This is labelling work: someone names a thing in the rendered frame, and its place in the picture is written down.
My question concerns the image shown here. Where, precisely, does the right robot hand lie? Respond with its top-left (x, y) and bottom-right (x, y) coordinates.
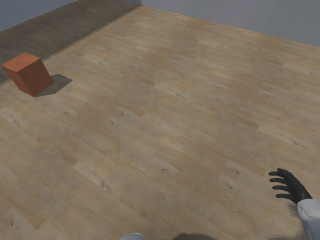
top-left (268, 168), bottom-right (313, 206)

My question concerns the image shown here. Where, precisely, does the right robot forearm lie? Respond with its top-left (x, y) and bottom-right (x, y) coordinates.
top-left (297, 198), bottom-right (320, 240)

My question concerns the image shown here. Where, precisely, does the carton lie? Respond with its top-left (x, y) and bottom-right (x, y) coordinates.
top-left (1, 52), bottom-right (54, 97)

